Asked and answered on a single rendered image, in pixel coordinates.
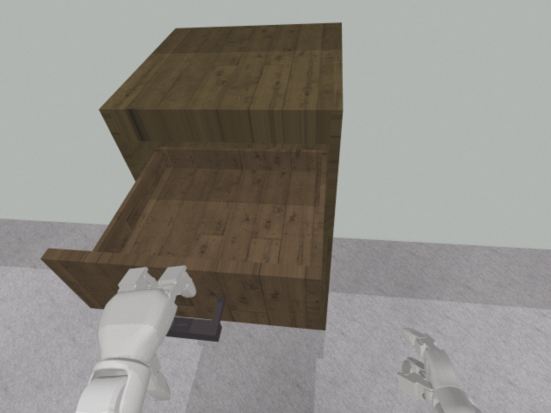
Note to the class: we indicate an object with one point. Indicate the robot right forearm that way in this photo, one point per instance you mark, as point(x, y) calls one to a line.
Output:
point(450, 399)

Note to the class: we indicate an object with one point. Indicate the cabinet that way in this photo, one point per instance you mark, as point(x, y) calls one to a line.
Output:
point(253, 87)

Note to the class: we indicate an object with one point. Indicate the handle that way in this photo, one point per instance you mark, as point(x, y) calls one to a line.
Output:
point(199, 329)

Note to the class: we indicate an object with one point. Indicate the right robot hand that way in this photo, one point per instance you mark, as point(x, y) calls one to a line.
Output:
point(419, 380)

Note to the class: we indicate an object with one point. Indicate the drawer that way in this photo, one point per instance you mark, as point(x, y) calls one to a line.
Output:
point(248, 224)

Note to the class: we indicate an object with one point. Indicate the left robot hand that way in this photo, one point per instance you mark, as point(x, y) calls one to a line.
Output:
point(137, 319)

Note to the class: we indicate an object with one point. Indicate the robot left forearm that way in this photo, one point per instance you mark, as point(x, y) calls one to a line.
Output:
point(117, 385)

